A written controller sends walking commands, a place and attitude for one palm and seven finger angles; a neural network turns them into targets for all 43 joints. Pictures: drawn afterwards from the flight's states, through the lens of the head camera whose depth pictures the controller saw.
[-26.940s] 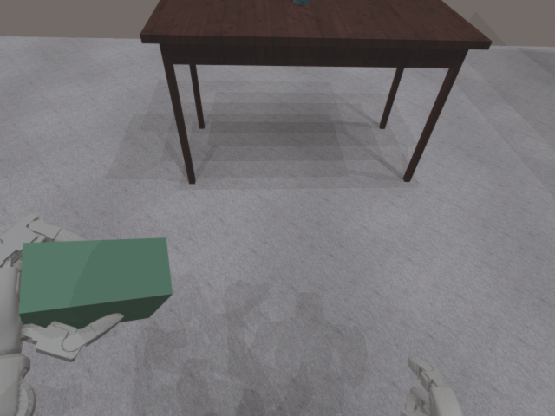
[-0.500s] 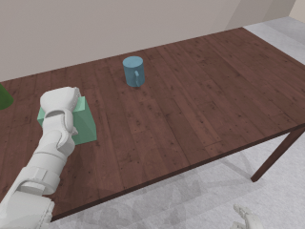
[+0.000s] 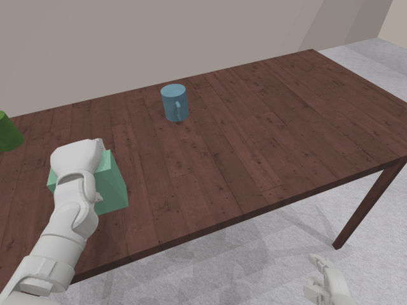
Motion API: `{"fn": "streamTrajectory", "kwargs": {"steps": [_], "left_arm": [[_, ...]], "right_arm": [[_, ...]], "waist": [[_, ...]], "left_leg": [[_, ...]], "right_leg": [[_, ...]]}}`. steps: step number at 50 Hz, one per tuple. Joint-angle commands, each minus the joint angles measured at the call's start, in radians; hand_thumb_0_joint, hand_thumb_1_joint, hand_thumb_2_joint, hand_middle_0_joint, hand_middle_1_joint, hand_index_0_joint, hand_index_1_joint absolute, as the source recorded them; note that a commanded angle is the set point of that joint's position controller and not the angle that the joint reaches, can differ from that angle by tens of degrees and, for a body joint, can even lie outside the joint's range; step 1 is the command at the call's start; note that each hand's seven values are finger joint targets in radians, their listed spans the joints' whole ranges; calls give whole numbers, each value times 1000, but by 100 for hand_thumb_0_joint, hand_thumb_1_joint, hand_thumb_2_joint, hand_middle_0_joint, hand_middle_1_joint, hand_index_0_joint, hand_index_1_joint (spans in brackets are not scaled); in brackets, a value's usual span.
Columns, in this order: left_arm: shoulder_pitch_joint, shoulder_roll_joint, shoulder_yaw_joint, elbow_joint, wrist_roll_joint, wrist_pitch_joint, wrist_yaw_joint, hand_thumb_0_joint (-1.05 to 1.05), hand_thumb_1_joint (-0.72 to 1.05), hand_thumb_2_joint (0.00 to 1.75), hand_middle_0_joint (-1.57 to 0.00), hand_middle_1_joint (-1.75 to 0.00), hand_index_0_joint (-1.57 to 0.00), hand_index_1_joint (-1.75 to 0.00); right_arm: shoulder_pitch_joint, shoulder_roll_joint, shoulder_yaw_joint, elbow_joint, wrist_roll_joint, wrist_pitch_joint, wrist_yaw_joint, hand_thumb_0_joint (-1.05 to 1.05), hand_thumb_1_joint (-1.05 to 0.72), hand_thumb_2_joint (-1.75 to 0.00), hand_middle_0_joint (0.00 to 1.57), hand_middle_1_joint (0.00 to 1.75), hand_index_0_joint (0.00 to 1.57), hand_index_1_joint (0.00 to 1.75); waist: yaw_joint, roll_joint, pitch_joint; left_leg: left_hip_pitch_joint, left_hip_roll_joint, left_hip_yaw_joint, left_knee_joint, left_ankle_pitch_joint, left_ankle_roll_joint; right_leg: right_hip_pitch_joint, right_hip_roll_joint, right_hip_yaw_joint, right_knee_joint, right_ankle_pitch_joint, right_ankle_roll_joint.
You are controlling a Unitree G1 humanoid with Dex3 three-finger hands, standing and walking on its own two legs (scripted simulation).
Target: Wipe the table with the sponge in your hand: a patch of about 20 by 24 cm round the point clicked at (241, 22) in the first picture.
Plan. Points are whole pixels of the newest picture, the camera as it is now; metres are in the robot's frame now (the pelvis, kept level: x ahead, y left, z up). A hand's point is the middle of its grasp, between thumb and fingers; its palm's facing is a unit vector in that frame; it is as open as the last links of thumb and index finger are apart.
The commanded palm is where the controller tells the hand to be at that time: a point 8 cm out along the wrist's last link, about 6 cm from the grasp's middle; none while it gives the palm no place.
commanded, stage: wipe back along the middle lane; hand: left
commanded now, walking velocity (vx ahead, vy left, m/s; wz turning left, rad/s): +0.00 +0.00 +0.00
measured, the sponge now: (95, 192) +0.33 +0.29 +0.04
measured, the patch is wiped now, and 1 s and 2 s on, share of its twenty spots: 0.70 0.90 0.90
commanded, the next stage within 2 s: slide across to the third lane in 1.00 s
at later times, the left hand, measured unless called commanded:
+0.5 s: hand (90, 190) +0.30 +0.26 +0.09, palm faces +0.07 -0.06 -1.00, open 10.3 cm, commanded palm +0.26 +0.24 +0.13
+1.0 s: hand (95, 205) +0.27 +0.24 +0.09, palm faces +0.10 -0.09 -0.99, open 10.3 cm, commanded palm +0.22 +0.22 +0.13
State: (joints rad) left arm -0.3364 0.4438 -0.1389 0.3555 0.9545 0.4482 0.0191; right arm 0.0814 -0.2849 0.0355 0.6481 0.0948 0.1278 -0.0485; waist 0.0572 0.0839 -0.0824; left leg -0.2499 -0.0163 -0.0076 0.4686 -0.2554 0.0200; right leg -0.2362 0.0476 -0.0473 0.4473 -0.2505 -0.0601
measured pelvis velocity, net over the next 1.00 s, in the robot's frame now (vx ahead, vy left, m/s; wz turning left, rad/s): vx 0.00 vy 0.01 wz -0.02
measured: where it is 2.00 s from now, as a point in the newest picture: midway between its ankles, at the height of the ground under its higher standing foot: outside the picture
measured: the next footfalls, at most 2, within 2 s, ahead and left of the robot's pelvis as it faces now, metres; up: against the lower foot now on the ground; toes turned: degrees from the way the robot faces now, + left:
none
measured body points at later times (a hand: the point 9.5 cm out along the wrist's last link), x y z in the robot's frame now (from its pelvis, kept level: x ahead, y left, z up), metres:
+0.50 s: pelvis +0.00 +0.01 +0.00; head -0.02 -0.04 +0.45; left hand +0.29 +0.26 +0.15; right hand +0.21 -0.22 -0.10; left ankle -0.01 +0.11 -0.74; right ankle -0.01 -0.08 -0.74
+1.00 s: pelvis +0.00 +0.01 +0.00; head -0.02 -0.04 +0.44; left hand +0.26 +0.24 +0.15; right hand +0.26 -0.19 -0.07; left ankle -0.01 +0.11 -0.74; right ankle -0.01 -0.08 -0.74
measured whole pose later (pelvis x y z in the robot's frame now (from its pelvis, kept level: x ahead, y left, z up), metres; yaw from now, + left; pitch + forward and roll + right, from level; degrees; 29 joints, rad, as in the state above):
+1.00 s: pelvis +0.00 +0.01 +0.00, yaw -1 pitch +0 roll +0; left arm 0.03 0.36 -0.25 -0.14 1.00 0.59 0.05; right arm 0.01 -0.26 0.05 0.61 0.09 0.13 0.02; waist 0.11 0.11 -0.08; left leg -0.20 -0.02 0.01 0.49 -0.29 0.03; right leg -0.20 0.04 -0.03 0.50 -0.29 -0.05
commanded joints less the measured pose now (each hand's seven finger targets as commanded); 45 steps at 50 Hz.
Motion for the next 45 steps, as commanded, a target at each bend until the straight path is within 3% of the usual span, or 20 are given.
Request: {"fn": "streamTrajectory", "kwargs": {"steps": [1, 3, 4, 7, 8, 9, 11, 13, 15, 18, 19, 22, 23, 24, 28, 31, 33, 34, 38, 45], "left_arm": [[-199, 130, 25, -75, 10, -15, -20, 0, 10, 130, -120, -160, -120, -160], [-142, 190, 91, -99, 12, -27, -14, 0, 10, 130, -120, -160, -120, -160], [-114, 128, 44, -112, 8, -28, -12, 0, 10, 130, -120, -160, -120, -160], [-58, 101, 36, -163, -7, -30, -6, 0, 10, 130, -120, -160, -120, -160], [-53, 138, 74, -167, -10, -27, -1, 0, 10, 130, -120, -160, -120, -160], [-50, 84, 25, -186, -14, -20, 1, 0, 10, 130, -120, -160, -120, -160], [-27, 71, 20, -201, -18, -7, 9, 0, 10, 130, -120, -160, -120, -160], [-13, 114, 61, -238, -25, 7, 16, 0, 10, 130, -120, -160, -120, -160], [-9, 46, -3, -242, -20, 26, 18, 0, 10, 130, -120, -160, -120, -160], [35, 79, 31, -293, -22, 43, 22, 0, 10, 130, -120, -160, -120, -160], [64, 46, 5, -315, -27, 50, 22, 0, 10, 130, -120, -160, -120, -160], [86, 20, -20, -343, -33, 71, 16, 0, 10, 130, -120, -160, -120, -160], [81, 61, 16, -344, -27, 77, 17, 0, 10, 130, -120, -160, -120, -160], [84, 8, -33, -367, -31, 82, 14, 0, 10, 130, -120, -160, -120, -160], [130, 51, 8, -394, -23, 103, 9, 0, 10, 130, -120, -160, -120, -160], [169, -11, -47, -432, -31, 112, 1, 0, 10, 130, -120, -160, -120, -160], [190, 19, -19, -453, -22, 119, 1, 0, 10, 130, -120, -160, -120, -160], [181, -35, -71, -475, -24, 123, -3, 0, 10, 130, -120, -160, -120, -160], [218, -16, -57, -503, -16, 134, -3, 0, 10, 130, -120, -160, -120, -160], [287, -59, -103, -565, -15, 143, -5, 0, 10, 130, -120, -160, -120, -160]], "right_arm": [[-134, -114, -41, -153, 3, -48, -9, 0, -90, -90, 20, 30, 20, 30], [-145, -118, -43, -161, -2, -50, -5, 0, -90, -90, 20, 30, 20, 30], [-142, -110, -43, -169, -3, -52, -2, 0, -90, -90, 20, 30, 20, 30], [-153, -108, -45, -179, -2, -54, 5, 0, -90, -90, 20, 30, 20, 30], [-165, -111, -44, -176, -2, -54, 6, 0, -90, -90, 20, 30, 20, 30], [-167, -107, -44, -182, -2, -54, 6, 0, -90, -90, 20, 30, 20, 30], [-171, -108, -46, -178, -1, -56, 9, 0, -90, -90, 20, 30, 20, 30], [-194, -111, -45, -184, -1, -59, 6, 0, -90, -90, 20, 30, 20, 30], [-191, -105, -45, -180, 1, -61, 7, 0, -90, -90, 20, 30, 20, 30], [-215, -107, -44, -185, -1, -65, 11, 0, -90, -90, 20, 30, 20, 30], [-210, -102, -45, -191, -2, -66, 13, 0, -90, -90, 20, 30, 20, 30], [-222, -99, -40, -189, 0, -64, 17, 0, -90, -90, 20, 30, 20, 30], [-238, -102, -39, -184, 0, -64, 18, 0, -90, -90, 20, 30, 20, 30], [-237, -95, -37, -196, 0, -69, 19, 0, -90, -90, 20, 30, 20, 30], [-259, -96, -34, -192, -3, -68, 21, 0, -90, -90, 20, 30, 20, 30], [-255, -87, -29, -202, -1, -68, 30, 0, -90, -90, 20, 30, 20, 30], [-278, -87, -28, -201, -3, -66, 35, 0, -90, -90, 20, 30, 20, 30], [-272, -80, -25, -210, -2, -66, 37, 0, -90, -90, 20, 30, 20, 30], [-291, -80, -26, -210, -3, -64, 47, 0, -90, -90, 20, 30, 20, 30], [-294, -69, -22, -219, -1, -62, 62, 0, -90, -90, 20, 30, 20, 30]], "waist": [[-16, -104, -128], [6, -85, -148], [4, -91, -155], [10, -106, -140], [13, -120, -124], [8, -113, -118], [10, -128, -103], [22, -142, -107], [12, -146, -100], [28, -134, -118], [30, -141, -146], [25, -148, -113], [27, -139, -101], [26, -141, -117], [37, -142, -104], [32, -143, -104], [40, -132, -93], [33, -134, -101], [42, -118, -92], [40, -145, -108]], "left_leg": [[12, -28, -1, -36, 161, 35], [15, -29, -7, -30, 173, 35], [18, -31, 0, -26, 187, 36], [18, -27, -4, -28, 185, 35], [7, -23, -12, -34, 173, 33], [11, -25, -4, -35, 163, 35], [12, -22, -7, -39, 163, 33], [15, -20, -13, -44, 158, 33], [19, -21, -7, -44, 158, 33], [35, -19, -15, -44, 172, 31], [40, -22, -7, -37, 190, 34], [38, -18, -7, -41, 187, 31], [39, -14, -15, -44, 177, 28], [41, -18, -9, -40, 182, 32], [51, -15, -16, -37, 200, 28], [55, -12, -10, -33, 234, 28], [58, -10, -20, -35, 233, 25], [60, -12, -12, -32, 233, 28], [66, -9, -21, -30, 240, 26], [67, -6, -15, -18, 268, 25]], "right_leg": [[68, -26, 64, -69, 210, 8], [84, -23, 86, -64, 220, 0], [97, -25, 70, -55, 241, 3], [85, -23, 69, -58, 234, 5], [76, -20, 81, -62, 210, 1], [74, -23, 71, -63, 197, 7], [63, -20, 65, -64, 191, 7], [69, -17, 80, -65, 179, 4], [59, -18, 62, -63, 167, 8], [71, -14, 80, -58, 184, 0], [98, -19, 65, -48, 210, 6], [82, -19, 66, -50, 215, 9], [68, -12, 78, -50, 190, 1], [81, -17, 62, -45, 196, 7], [79, -10, 82, -40, 223, 0], [91, -15, 59, -29, 271, 5], [81, -7, 78, -27, 259, -3], [86, -12, 61, -25, 257, 3], [78, -3, 76, -20, 266, -6], [96, -8, 61, 0, 302, 0]]}}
